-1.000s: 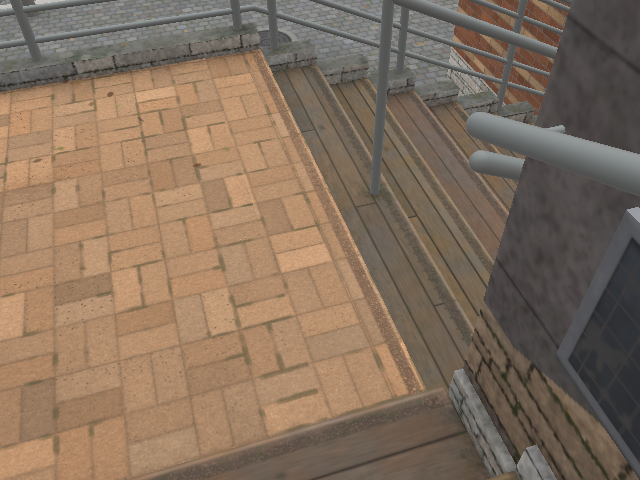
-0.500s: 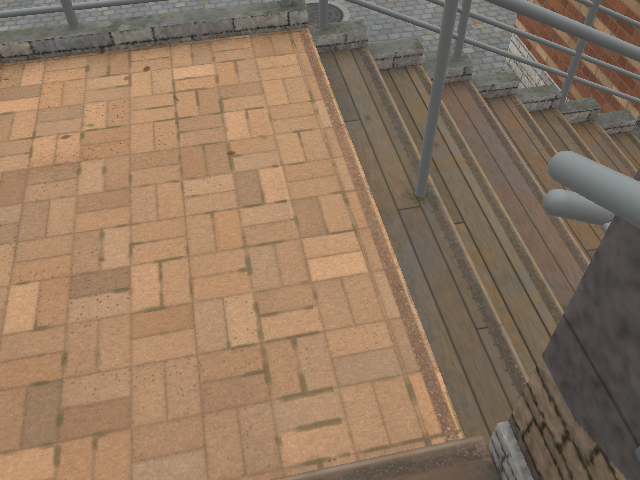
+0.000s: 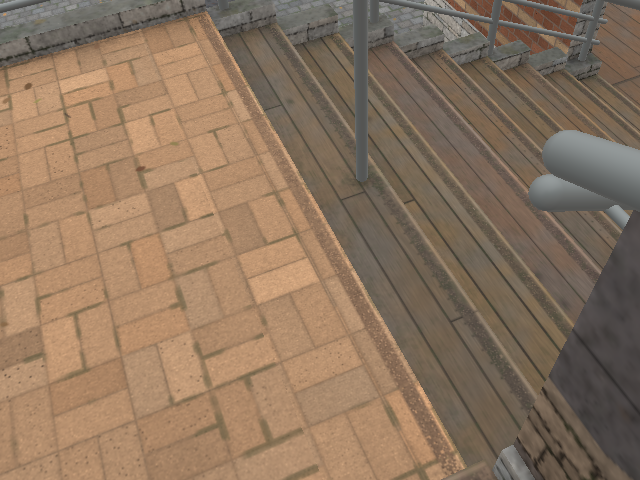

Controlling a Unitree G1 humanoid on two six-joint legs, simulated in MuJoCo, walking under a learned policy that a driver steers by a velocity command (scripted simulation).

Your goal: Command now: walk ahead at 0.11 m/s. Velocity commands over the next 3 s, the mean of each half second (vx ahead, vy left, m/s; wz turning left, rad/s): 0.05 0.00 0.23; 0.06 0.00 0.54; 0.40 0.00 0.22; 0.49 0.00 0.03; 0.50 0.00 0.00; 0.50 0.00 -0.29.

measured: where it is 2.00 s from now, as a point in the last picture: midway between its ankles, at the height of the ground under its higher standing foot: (206, 458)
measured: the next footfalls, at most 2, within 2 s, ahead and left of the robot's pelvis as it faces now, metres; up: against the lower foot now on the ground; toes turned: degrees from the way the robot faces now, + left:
left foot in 0.34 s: +0.22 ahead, +0.07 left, -0.14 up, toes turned -3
right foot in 0.80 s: +0.28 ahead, -0.09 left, -0.14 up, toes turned +23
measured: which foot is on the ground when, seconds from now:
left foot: down 0.00-0.06, up 0.08-0.32, down 0.34-0.82, up 0.84-1.00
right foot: down 0.00-0.34, up 0.36-0.78, down 0.80-1.00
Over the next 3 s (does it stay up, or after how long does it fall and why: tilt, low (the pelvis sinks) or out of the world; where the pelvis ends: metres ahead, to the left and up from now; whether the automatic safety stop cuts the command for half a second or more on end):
stays up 1.09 0.50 -0.23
